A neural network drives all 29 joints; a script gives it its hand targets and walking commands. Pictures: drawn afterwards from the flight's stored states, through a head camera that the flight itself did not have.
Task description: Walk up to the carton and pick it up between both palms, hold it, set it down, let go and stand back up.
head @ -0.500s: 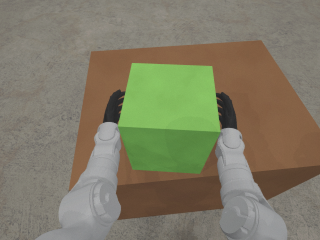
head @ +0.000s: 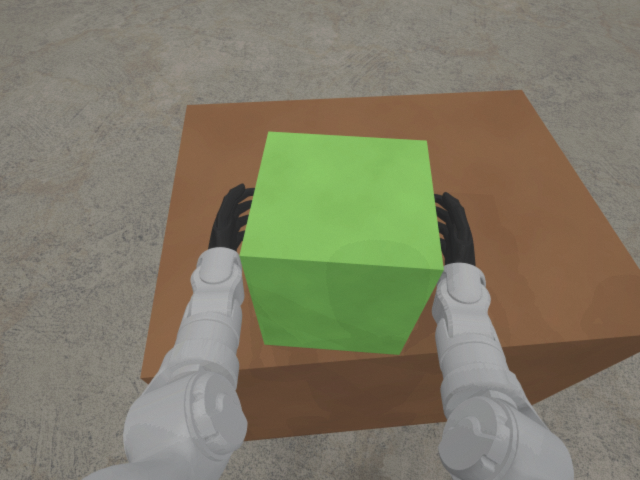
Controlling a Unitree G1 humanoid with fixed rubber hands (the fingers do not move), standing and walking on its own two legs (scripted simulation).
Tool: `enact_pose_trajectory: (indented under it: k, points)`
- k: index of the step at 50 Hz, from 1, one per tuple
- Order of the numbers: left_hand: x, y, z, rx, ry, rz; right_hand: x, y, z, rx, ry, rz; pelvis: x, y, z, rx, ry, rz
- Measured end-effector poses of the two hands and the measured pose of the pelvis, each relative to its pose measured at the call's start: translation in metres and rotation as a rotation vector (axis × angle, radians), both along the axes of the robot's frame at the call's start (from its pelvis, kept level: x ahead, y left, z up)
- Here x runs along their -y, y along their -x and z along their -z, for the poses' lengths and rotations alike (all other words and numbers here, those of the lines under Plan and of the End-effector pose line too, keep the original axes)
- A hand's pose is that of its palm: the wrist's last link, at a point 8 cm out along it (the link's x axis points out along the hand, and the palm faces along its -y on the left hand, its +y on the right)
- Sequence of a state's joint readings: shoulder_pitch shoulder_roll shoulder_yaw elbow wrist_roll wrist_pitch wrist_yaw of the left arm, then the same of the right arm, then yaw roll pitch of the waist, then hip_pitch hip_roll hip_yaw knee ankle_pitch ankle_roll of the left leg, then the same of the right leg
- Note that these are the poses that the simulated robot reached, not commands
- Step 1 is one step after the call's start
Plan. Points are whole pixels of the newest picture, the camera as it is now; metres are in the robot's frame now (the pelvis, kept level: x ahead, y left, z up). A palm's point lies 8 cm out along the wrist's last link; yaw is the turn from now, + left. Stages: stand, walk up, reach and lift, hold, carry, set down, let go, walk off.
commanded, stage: reach and lift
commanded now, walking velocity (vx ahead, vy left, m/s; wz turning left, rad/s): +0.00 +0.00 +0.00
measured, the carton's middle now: (338, 251) +0.43 +0.03 +0.00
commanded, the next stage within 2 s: none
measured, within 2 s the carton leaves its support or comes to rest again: leaves its support in 0.64 s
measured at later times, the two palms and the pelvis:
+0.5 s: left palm (226, 246) +0.40 +0.18 +0.04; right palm (456, 257) +0.40 -0.12 +0.05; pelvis +0.00 +0.00 +0.00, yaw +1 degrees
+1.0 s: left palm (220, 259) +0.38 +0.18 +0.04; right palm (460, 266) +0.38 -0.12 +0.06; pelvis -0.01 +0.00 +0.00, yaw +1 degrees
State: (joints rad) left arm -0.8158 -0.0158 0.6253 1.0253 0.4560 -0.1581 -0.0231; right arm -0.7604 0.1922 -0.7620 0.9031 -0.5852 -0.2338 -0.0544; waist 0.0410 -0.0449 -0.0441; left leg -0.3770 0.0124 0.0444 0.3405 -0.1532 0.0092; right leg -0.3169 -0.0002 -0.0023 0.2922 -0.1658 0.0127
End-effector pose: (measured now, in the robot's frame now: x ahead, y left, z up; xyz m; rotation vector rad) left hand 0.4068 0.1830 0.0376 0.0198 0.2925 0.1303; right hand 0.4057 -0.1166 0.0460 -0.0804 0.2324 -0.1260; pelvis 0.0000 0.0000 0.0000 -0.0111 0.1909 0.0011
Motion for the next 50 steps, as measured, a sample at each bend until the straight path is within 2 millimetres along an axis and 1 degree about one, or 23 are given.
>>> enact_pose_trajectory:
  k: [26, 31, 37, 41, 47, 50]
  points:
    - [0.000, 0.003, 0.001, 0.009, 0.004, -0.007, 0.000, 0.002, 0.001, 0.016, 0.013, -0.010, 0.002, 0.000, 0.000, -0.009, 0.000, -0.011]
    - [-0.001, 0.006, -0.002, 0.035, 0.002, -0.014, -0.001, 0.002, -0.003, 0.045, 0.021, -0.021, 0.002, 0.002, 0.000, -0.019, 0.002, -0.014]
    - [-0.005, 0.010, -0.009, 0.071, 0.004, -0.026, -0.005, 0.003, -0.012, 0.083, 0.025, -0.034, 0.003, 0.006, 0.000, -0.015, 0.004, -0.020]
    - [-0.006, 0.015, -0.010, 0.060, 0.001, -0.027, -0.006, 0.007, -0.015, 0.073, 0.020, -0.037, 0.003, 0.010, -0.001, 0.007, 0.003, -0.022]
    - [-0.004, 0.025, -0.005, 0.017, 0.000, -0.021, -0.004, 0.018, -0.010, 0.032, 0.005, -0.028, 0.003, 0.013, -0.002, 0.030, 0.004, -0.021]
    - [-0.001, 0.028, -0.006, 0.018, -0.001, -0.018, -0.001, 0.022, -0.010, 0.034, 0.002, -0.023, 0.003, 0.015, -0.002, 0.028, 0.005, -0.021]
